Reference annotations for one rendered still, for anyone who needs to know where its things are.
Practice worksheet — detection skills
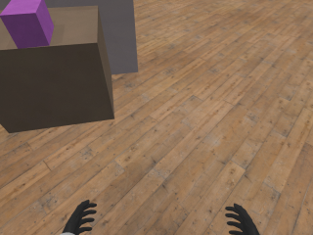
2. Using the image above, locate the robot right hand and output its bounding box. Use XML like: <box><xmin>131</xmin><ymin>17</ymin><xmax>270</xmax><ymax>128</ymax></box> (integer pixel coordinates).
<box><xmin>225</xmin><ymin>204</ymin><xmax>260</xmax><ymax>235</ymax></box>

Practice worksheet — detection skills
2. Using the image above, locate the carton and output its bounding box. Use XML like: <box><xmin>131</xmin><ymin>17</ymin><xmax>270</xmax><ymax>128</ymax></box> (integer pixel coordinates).
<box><xmin>0</xmin><ymin>0</ymin><xmax>54</xmax><ymax>49</ymax></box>

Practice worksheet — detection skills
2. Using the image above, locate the robot left hand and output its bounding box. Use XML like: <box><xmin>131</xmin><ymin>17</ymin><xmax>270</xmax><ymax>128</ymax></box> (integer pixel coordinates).
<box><xmin>62</xmin><ymin>200</ymin><xmax>97</xmax><ymax>235</ymax></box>

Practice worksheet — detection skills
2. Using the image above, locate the pedestal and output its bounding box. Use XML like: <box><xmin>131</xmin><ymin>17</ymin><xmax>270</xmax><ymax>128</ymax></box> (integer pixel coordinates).
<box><xmin>0</xmin><ymin>5</ymin><xmax>114</xmax><ymax>133</ymax></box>

